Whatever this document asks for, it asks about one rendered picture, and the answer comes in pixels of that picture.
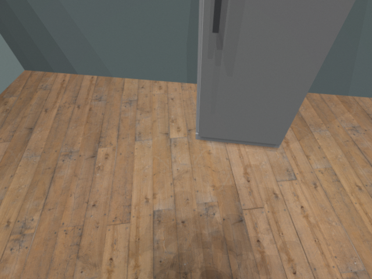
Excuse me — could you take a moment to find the fridge door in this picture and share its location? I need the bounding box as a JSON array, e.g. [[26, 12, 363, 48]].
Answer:
[[198, 0, 355, 145]]

